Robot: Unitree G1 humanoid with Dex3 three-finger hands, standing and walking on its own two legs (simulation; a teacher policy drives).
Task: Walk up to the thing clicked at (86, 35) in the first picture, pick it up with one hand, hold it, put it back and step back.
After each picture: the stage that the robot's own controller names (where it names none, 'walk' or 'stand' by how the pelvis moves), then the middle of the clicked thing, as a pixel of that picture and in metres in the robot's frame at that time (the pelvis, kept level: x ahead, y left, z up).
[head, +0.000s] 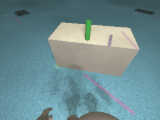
stand; (88, 31) +1.04 +0.11 -0.02
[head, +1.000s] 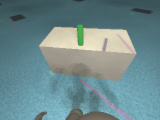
walk; (80, 36) +0.91 +0.22 -0.01
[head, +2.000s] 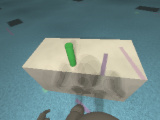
walk; (71, 55) +0.55 +0.24 -0.01
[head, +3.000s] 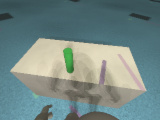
stand; (69, 61) +0.48 +0.21 -0.01
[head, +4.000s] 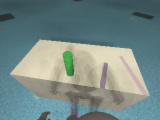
stand; (69, 65) +0.45 +0.21 -0.02
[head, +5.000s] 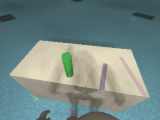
stand; (68, 66) +0.43 +0.22 -0.02
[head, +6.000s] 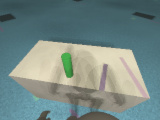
stand; (68, 66) +0.43 +0.22 -0.02
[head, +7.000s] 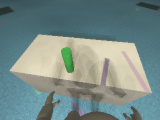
rise first; (68, 61) +0.44 +0.22 -0.01
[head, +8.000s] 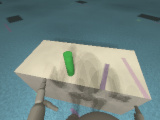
go down; (69, 64) +0.44 +0.23 -0.01
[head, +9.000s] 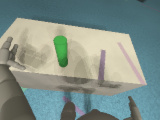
go down; (62, 54) +0.44 +0.21 +0.04
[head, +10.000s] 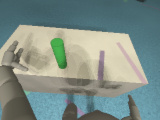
approach; (60, 56) +0.44 +0.21 +0.05
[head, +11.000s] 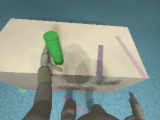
close in; (55, 51) +0.45 +0.22 +0.07
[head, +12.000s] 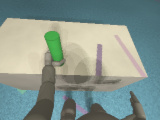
lift; (56, 52) +0.44 +0.21 +0.07
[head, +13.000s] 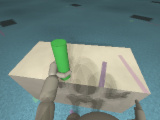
lift; (62, 62) +0.32 +0.19 +0.18
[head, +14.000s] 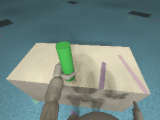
hold; (67, 64) +0.33 +0.16 +0.16
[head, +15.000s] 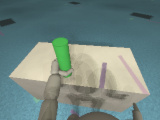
hold; (64, 60) +0.33 +0.18 +0.18
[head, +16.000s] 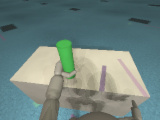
hold; (67, 62) +0.32 +0.16 +0.19
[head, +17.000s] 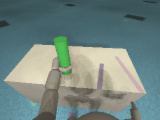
crouch; (64, 58) +0.38 +0.19 +0.16
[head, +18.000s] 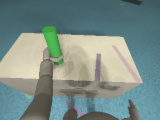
lower; (54, 48) +0.45 +0.24 +0.13
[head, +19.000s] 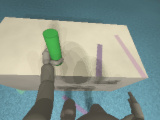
lower; (54, 50) +0.45 +0.22 +0.07
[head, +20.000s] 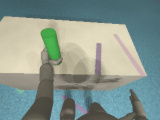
lower; (53, 50) +0.45 +0.22 +0.08
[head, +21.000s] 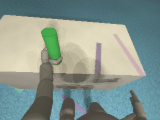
lower; (53, 49) +0.45 +0.22 +0.08
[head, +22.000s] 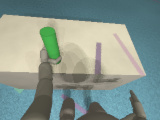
lower; (52, 49) +0.46 +0.23 +0.08
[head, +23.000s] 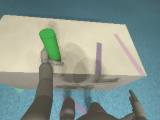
open; (52, 50) +0.45 +0.23 +0.08
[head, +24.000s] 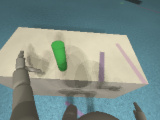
sink last; (60, 58) +0.43 +0.21 +0.05
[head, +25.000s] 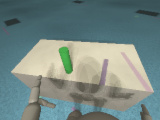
stand; (66, 61) +0.46 +0.24 +0.03
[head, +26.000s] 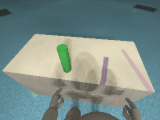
stand; (65, 60) +0.43 +0.23 +0.04
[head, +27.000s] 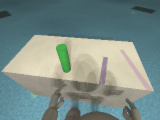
stand; (64, 60) +0.44 +0.24 +0.05
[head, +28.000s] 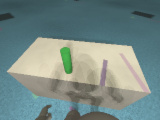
stand; (67, 62) +0.45 +0.22 +0.02
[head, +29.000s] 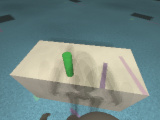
stand; (68, 65) +0.44 +0.21 -0.02
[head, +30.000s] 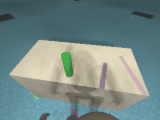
stand; (67, 65) +0.44 +0.21 -0.02
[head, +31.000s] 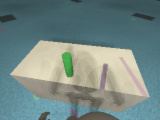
stand; (68, 66) +0.44 +0.21 -0.02
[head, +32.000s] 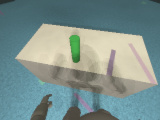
walk; (75, 50) +0.52 +0.16 +0.01
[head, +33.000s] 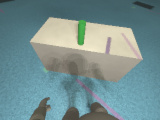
walk; (81, 33) +0.79 +0.15 +0.00
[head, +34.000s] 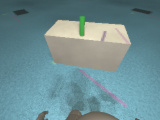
stand; (82, 27) +1.11 +0.23 +0.00
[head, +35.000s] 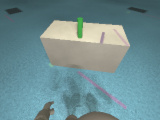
stand; (80, 28) +1.05 +0.21 -0.01
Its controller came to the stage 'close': yes
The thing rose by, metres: 0.21
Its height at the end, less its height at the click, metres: +0.00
